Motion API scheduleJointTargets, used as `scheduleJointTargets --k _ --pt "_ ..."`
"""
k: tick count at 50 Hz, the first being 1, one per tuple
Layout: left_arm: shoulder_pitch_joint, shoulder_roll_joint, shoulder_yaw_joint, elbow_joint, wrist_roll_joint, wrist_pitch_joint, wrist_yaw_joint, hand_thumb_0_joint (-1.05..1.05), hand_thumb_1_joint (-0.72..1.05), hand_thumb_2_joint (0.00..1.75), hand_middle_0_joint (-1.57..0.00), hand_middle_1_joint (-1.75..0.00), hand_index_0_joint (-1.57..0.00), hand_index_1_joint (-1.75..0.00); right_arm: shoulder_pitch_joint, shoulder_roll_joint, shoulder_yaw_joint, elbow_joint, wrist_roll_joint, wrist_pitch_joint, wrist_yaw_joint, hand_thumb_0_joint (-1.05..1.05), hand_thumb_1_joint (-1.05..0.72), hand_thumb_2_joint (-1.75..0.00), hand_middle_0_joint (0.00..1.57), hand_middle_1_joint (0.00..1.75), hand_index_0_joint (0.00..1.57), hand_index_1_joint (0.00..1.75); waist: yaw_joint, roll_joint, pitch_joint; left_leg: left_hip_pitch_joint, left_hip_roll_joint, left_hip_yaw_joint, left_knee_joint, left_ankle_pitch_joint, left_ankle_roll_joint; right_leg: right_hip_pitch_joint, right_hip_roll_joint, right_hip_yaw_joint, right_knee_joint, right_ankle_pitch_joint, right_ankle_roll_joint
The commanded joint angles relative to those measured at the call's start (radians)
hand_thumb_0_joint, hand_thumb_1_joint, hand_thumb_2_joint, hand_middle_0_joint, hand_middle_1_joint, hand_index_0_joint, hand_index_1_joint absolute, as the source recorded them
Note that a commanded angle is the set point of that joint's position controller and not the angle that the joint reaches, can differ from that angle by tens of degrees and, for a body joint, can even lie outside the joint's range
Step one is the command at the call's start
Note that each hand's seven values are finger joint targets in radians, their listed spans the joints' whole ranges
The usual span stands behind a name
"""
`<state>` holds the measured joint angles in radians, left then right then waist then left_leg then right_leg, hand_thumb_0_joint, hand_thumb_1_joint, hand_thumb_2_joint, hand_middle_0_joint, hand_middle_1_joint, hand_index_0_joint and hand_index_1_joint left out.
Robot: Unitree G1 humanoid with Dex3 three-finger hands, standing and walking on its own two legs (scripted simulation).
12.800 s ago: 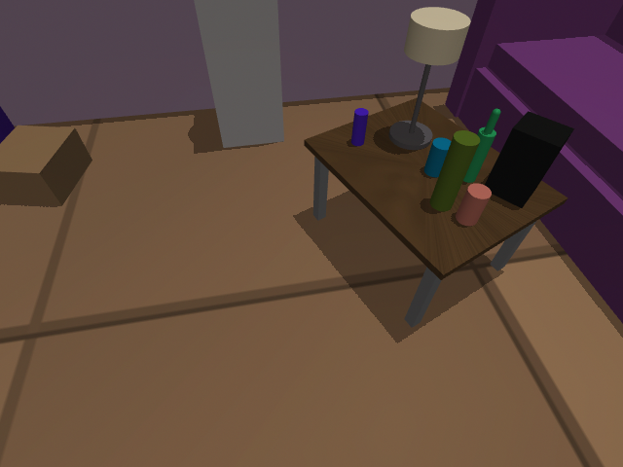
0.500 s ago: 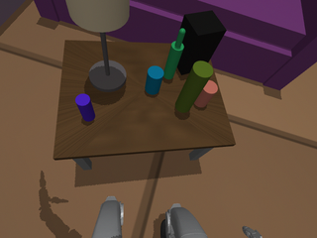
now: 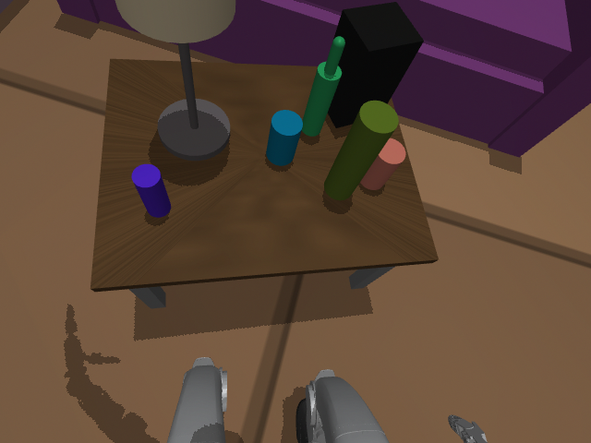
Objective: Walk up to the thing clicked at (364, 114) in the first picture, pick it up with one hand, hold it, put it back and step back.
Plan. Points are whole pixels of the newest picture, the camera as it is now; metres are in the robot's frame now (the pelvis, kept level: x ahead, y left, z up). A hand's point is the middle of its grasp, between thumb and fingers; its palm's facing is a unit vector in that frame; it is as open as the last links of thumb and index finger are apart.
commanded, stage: go down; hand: left
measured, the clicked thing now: (153, 192) +0.53 +0.22 -0.21
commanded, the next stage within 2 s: approach in 1.78 s
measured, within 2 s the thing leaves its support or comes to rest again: neither
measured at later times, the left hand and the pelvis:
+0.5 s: hand out of the picture +0.42 +0.42 +0.08, palm faces +0.27 -0.96 -0.03, open 17.1 cm; pelvis +0.00 +0.00 +0.00, yaw +0 degrees
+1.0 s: hand out of the picture +0.43 +0.42 +0.08, palm faces +0.28 -0.96 -0.01, open 17.0 cm; pelvis -0.01 +0.00 -0.01, yaw +0 degrees
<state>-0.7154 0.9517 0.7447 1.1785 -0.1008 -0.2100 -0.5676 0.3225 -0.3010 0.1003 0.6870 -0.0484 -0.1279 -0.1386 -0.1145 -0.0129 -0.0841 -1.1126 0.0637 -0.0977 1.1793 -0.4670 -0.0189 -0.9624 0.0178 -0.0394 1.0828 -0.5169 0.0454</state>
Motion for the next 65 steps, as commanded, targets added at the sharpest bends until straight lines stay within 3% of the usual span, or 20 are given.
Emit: scheduleJointTargets --k 1,3,5,11,15,21,22,25,26,27,30,31,38,41,49,51,55,59,64,65 --pt "-0.26 0.42 0.05 -0.199 -0.033 -0.06 -0.002 0.0 -0.41 0.04 -0.05 -0.01 -0.03 -0.02 0.156 -0.213 -0.081 -0.05 0.009 -0.017 -0.019 0.0 -0.9 -0.9 0.2 0.3 0.2 0.3 0.026 0.245 -0.462 0.494 -0.019 0.025 -0.135 0.35 0.031 0.071 0.015 -0.016 -0.127 0.277 -0.063" --pt "-0.252 0.382 0.02 -0.188 -0.035 -0.057 -0.011 0.0 -0.41 0.04 -0.05 -0.01 -0.03 -0.02 0.168 -0.209 -0.081 -0.032 0.007 -0.013 -0.018 0.0 -0.9 -0.9 0.2 0.3 0.2 0.3 0.02 0.264 -0.459 0.512 -0.017 0.023 -0.13 0.371 0.026 0.045 0.017 -0.02 -0.123 0.282 -0.065" --pt "-0.27 0.435 0.053 -0.223 -0.036 -0.062 -0.007 0.0 -0.42 0.04 -0.05 -0.01 -0.03 -0.02 0.168 -0.217 -0.081 -0.035 0.006 -0.011 -0.016 0.0 -0.9 -0.9 0.2 0.3 0.2 0.3 0.03 0.267 -0.486 0.529 -0.014 0.012 -0.12 0.44 0.024 0.037 0.017 -0.026 -0.111 0.309 -0.066" --pt "-0.297 0.458 0.073 -0.245 -0.039 -0.076 -0.002 0.0 -0.39 0.05 -0.04 -0.01 -0.03 -0.02 0.154 -0.216 -0.081 -0.043 0.007 -0.01 -0.013 0.0 -0.9 -0.9 0.2 0.3 0.2 0.3 0.032 0.287 -0.482 0.54 -0.012 0.009 -0.128 0.408 0.022 0.027 0.017 -0.026 -0.106 0.281 -0.068" --pt "-0.288 0.39 0.035 -0.211 -0.046 -0.071 -0.01 0.0 -0.42 0.05 -0.04 -0.02 -0.03 -0.03 0.163 -0.215 -0.084 -0.028 0.007 -0.009 -0.011 0.0 -0.9 -0.9 0.2 0.3 0.2 0.3 0.015 0.283 -0.471 0.556 -0.006 -0.001 -0.132 0.41 0.017 -0.002 0.021 -0.034 -0.106 0.272 -0.067" --pt "-0.337 0.435 0.053 -0.237 -0.045 -0.08 -0.007 0.0 -0.42 0.05 -0.04 -0.02 -0.03 -0.03 0.16 -0.222 -0.081 -0.041 0.006 -0.007 -0.009 0.0 -0.89 -0.9 0.2 0.3 0.2 0.3 0.019 0.283 -0.461 0.527 -0.009 0.001 -0.126 0.384 0.021 -0.006 0.018 -0.03 -0.103 0.258 -0.068" --pt "-0.299 0.396 0.036 -0.179 -0.046 -0.078 -0.012 0.0 -0.41 0.04 -0.04 -0.02 -0.03 -0.02 0.167 -0.217 -0.08 -0.028 0.006 -0.003 -0.007 0.0 -0.9 -0.9 0.2 0.3 0.2 0.3 0.02 0.272 -0.462 0.529 -0.008 -0.003 -0.128 0.383 0.018 -0.012 0.021 -0.035 -0.102 0.255 -0.069" --pt "-0.329 0.465 0.078 -0.207 -0.041 -0.087 0.0 0.0 -0.42 0.04 -0.05 -0.02 -0.03 -0.03 0.158 -0.218 -0.073 -0.049 0.005 -0.002 -0.007 0.0 -0.9 -0.9 0.2 0.3 0.2 0.3 0.022 0.241 -0.478 0.491 -0.014 0.009 -0.115 0.369 0.032 0.039 0.018 -0.026 -0.109 0.277 -0.064" --pt "-0.301 0.42 0.052 -0.156 -0.045 -0.083 -0.006 0.0 -0.4 0.04 -0.05 -0.02 -0.03 -0.03 0.169 -0.211 -0.069 -0.029 0.006 0.0 -0.006 0.0 -0.9 -0.9 0.2 0.3 0.2 0.3 0.011 0.238 -0.47 0.486 -0.014 0.008 -0.112 0.373 0.031 0.033 0.018 -0.026 -0.103 0.28 -0.063" --pt "-0.337 0.462 0.073 -0.23 -0.045 -0.092 -0.003 0.0 -0.42 0.04 -0.05 -0.02 -0.04 -0.03 0.168 -0.212 -0.071 -0.037 0.004 0.001 -0.003 0.0 -0.9 -0.9 0.2 0.3 0.2 0.3 0.03 0.254 -0.486 0.475 -0.019 0.015 -0.112 0.356 0.033 0.051 0.016 -0.019 -0.107 0.278 -0.063" --pt "-0.296 0.427 0.055 -0.178 -0.043 -0.091 -0.01 0.0 -0.41 0.04 -0.05 -0.02 -0.04 -0.03 0.159 -0.213 -0.071 -0.036 0.004 0.003 -0.004 0.0 -0.9 -0.9 0.2 0.3 0.2 0.3 0.022 0.265 -0.478 0.487 -0.015 0.012 -0.113 0.365 0.029 0.021 0.017 -0.023 -0.097 0.271 -0.065" --pt "-0.336 0.493 0.086 -0.248 -0.038 -0.1 -0.003 0.0 -0.41 0.05 -0.05 -0.02 -0.03 -0.03 0.156 -0.219 -0.075 -0.041 0.004 0.003 -0.003 0.0 -0.9 -0.9 0.2 0.3 0.2 0.3 0.036 0.297 -0.491 0.494 -0.014 0.009 -0.119 0.36 0.026 0.015 0.015 -0.023 -0.092 0.258 -0.069" --pt "-0.344 0.464 0.073 -0.216 -0.053 -0.111 -0.014 0.0 -0.39 0.03 -0.05 -0.02 -0.04 -0.02 0.16 -0.214 -0.07 -0.033 0.006 0.001 -0.005 0.0 -0.9 -0.9 0.2 0.3 0.2 0.3 0.017 0.277 -0.467 0.466 -0.014 0.008 -0.11 0.308 0.028 -0.002 0.02 -0.023 -0.096 0.231 -0.068" --pt "-0.32 0.409 0.04 -0.176 -0.055 -0.111 -0.018 0.0 -0.39 0.04 -0.04 -0.02 -0.04 -0.03 0.155 -0.209 -0.068 -0.036 0.008 0.002 -0.004 0.0 -0.89 -0.9 0.2 0.3 0.2 0.3 0.001 0.243 -0.44 0.424 -0.017 0.013 -0.111 0.269 0.032 0.008 0.017 -0.019 -0.097 0.221 -0.067" --pt "-0.379 0.504 0.094 -0.25 -0.058 -0.12 -0.021 0.0 -0.4 0.04 -0.05 -0.02 -0.04 -0.03 0.152 -0.222 -0.065 -0.046 0.007 0.0 -0.005 0.0 -0.9 -0.9 0.2 0.3 0.2 0.3 0.019 0.312 -0.541 0.514 -0.013 -0.003 -0.097 0.369 0.023 -0.003 0.016 -0.027 -0.071 0.255 -0.07" --pt "-0.371 0.43 0.039 -0.211 -0.055 -0.111 -0.031 0.0 -0.39 0.04 -0.05 -0.03 -0.04 -0.03 0.161 -0.218 -0.068 -0.024 0.007 0.002 -0.006 0.0 -0.9 -0.9 0.2 0.3 0.2 0.3 0.005 0.346 -0.491 0.538 -0.006 -0.009 -0.107 0.347 0.013 -0.079 0.024 -0.034 -0.069 0.217 -0.072" --pt "-0.366 0.482 0.077 -0.207 -0.053 -0.106 -0.019 0.0 -0.41 0.05 -0.04 -0.03 -0.04 -0.03 0.148 -0.22 -0.062 -0.048 0.009 0.001 -0.009 0.0 -0.89 -0.9 0.2 0.3 0.2 0.3 0.013 0.301 -0.477 0.488 -0.009 -0.005 -0.103 0.303 0.021 -0.053 0.025 -0.034 -0.078 0.206 -0.07" --pt "-0.325 0.412 0.043 -0.142 -0.062 -0.105 -0.031 0.0 -0.42 0.05 -0.04 -0.04 -0.04 -0.04 0.159 -0.214 -0.058 -0.032 0.008 0.004 -0.005 0.0 -0.9 -0.9 0.2 0.3 0.2 0.3 0.0 0.277 -0.453 0.474 -0.008 -0.008 -0.086 0.352 0.024 -0.069 0.025 -0.036 -0.071 0.235 -0.069" --pt "-0.405 0.502 0.092 -0.255 -0.069 -0.126 -0.027 0.0 -0.42 0.05 -0.04 -0.04 -0.04 -0.04 0.155 -0.225 -0.061 -0.05 0.006 0.005 -0.003 0.0 -0.89 -0.9 0.2 0.3 0.2 0.3 0.016 0.304 -0.521 0.507 -0.008 -0.009 -0.08 0.37 0.022 -0.05 0.023 -0.034 -0.062 0.244 -0.069" --pt "-0.384 0.483 0.089 -0.229 -0.066 -0.122 -0.025 0.0 -0.4 0.05 -0.04 -0.03 -0.04 -0.04 0.146 -0.226 -0.063 -0.059 0.008 0.002 -0.004 0.0 -0.89 -0.9 0.2 0.3 0.2 0.3 0.012 0.297 -0.515 0.51 -0.007 -0.012 -0.085 0.362 0.021 -0.054 0.024 -0.035 -0.062 0.238 -0.069"
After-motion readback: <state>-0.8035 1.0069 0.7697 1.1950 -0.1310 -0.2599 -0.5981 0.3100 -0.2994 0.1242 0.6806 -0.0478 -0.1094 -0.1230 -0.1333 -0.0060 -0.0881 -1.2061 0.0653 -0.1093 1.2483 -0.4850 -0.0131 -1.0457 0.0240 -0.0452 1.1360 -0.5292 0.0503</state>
